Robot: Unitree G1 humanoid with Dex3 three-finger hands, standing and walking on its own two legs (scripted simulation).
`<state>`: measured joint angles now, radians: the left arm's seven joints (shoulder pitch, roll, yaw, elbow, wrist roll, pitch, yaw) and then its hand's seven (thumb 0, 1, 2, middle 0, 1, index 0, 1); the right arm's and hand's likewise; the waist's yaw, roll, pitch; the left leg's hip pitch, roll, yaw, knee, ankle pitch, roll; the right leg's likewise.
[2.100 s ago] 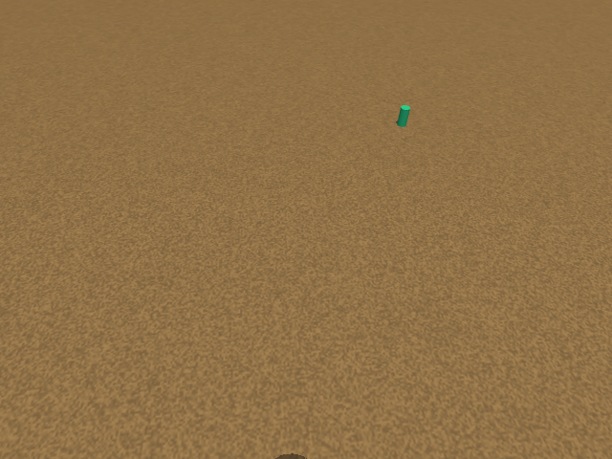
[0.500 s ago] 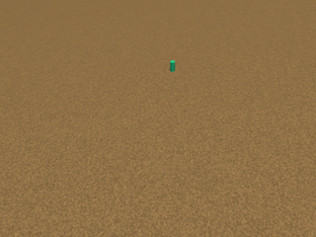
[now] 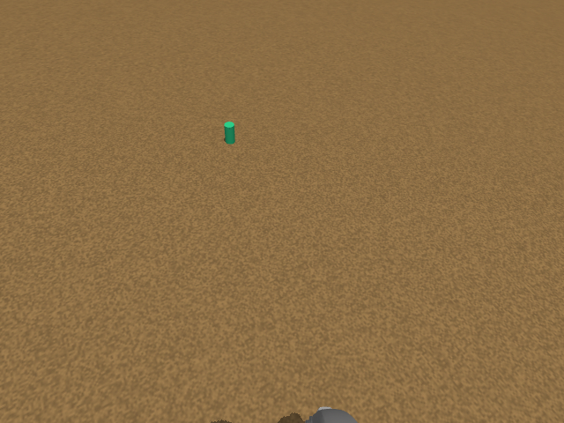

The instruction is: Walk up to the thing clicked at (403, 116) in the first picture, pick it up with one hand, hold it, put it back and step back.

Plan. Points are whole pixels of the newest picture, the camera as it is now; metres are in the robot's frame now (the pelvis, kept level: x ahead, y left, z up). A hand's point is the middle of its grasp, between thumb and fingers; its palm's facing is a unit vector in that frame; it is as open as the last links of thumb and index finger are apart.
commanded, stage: walk up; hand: left
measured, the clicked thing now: (229, 133) +1.66 +0.18 -0.72
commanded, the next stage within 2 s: none
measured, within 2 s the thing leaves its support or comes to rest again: neither
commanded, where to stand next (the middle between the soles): +1.32 -0.01 m, yaw -1 degrees
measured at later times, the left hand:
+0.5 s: hand (141, 302) +0.35 +0.23 -0.12, palm faces -0.04 -0.92 -0.38, open 7.3 cm
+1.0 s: hand (161, 188) +0.66 +0.25 -0.14, palm faces -0.10 -0.93 -0.35, open 7.3 cm
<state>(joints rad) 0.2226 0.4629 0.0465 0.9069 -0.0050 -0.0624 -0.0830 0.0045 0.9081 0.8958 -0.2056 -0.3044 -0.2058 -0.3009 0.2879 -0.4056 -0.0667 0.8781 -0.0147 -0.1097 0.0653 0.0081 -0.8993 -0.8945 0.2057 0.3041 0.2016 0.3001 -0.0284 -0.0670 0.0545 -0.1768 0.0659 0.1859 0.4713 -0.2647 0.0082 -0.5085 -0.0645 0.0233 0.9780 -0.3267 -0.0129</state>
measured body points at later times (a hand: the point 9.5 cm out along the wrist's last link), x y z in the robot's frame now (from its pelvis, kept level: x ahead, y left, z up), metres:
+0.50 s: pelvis +0.29 -0.04 +0.01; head +0.30 -0.06 +0.45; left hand +0.36 +0.28 -0.09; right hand +0.36 -0.36 -0.12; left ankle +0.39 +0.13 -0.69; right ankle +0.26 -0.15 -0.74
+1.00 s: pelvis +0.56 -0.01 +0.00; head +0.58 -0.01 +0.45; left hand +0.66 +0.30 -0.11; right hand +0.59 -0.34 -0.11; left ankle +0.51 +0.11 -0.74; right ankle +0.69 -0.17 -0.71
